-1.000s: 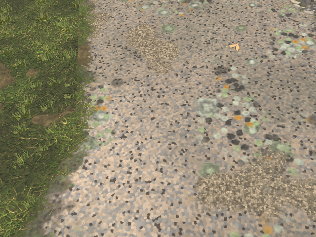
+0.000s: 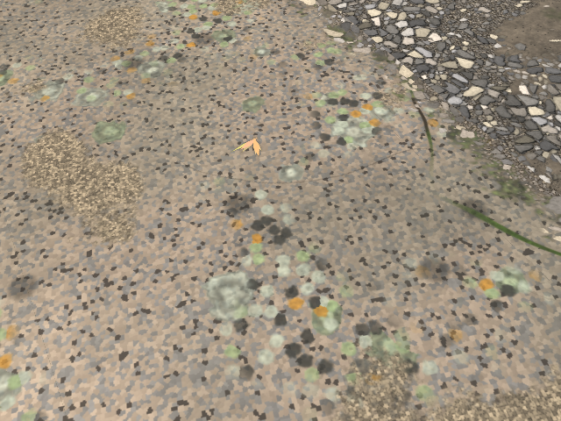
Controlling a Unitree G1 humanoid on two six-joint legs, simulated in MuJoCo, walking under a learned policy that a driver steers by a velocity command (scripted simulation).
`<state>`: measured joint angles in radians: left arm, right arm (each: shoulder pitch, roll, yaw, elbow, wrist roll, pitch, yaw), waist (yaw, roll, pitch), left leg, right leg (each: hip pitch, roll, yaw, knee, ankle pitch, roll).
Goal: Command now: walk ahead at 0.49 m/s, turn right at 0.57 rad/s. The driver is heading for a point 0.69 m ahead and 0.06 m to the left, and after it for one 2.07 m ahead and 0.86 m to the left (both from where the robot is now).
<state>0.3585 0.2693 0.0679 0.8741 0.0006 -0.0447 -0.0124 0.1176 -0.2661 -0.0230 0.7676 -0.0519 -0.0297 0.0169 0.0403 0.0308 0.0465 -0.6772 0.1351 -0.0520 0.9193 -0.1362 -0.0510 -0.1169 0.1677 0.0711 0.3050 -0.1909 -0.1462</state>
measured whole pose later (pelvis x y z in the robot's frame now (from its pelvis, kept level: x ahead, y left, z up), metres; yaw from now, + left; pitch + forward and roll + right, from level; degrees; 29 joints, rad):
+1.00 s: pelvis +0.47 -0.03 +0.00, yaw -1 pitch +1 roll +1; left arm 0.23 0.22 0.02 0.83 0.02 -0.06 0.03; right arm 0.23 -0.28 -0.08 0.83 -0.03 0.03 0.01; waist -0.01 0.03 0.07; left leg -0.55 0.01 0.01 1.03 -0.33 -0.01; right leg -0.24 -0.03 -0.16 0.39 -0.17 -0.05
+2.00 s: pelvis +0.48 -0.04 +0.00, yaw +34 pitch +0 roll +1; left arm 0.20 0.25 0.04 0.70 0.03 0.01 0.03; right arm 0.20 -0.31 -0.09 0.74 -0.01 0.09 0.05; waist 0.00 0.03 0.07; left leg -0.39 -0.03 -0.03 0.92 -0.44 -0.05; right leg -0.20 -0.04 -0.12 0.44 -0.24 -0.03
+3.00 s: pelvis +0.78 +0.19 +0.00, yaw +28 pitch +1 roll +0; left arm 0.39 0.27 0.06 0.85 0.00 -0.05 -0.02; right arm 0.12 -0.28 -0.01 0.74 -0.05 -0.04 0.03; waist 0.04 0.04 0.05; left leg -0.68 0.11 -0.06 0.85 -0.09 -0.04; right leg -0.09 0.15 0.10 0.29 -0.21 -0.12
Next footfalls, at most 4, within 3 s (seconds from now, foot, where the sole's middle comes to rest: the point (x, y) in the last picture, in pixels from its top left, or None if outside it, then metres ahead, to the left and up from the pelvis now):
0.24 left None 0.33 0.12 -0.78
0.74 right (367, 393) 0.54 -0.13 -0.78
1.22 left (278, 385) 0.55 0.08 -0.78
1.68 right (358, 380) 0.57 -0.11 -0.78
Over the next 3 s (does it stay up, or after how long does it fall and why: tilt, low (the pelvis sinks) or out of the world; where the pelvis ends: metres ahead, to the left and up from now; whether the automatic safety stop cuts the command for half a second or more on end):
stays up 0.78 0.19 0.00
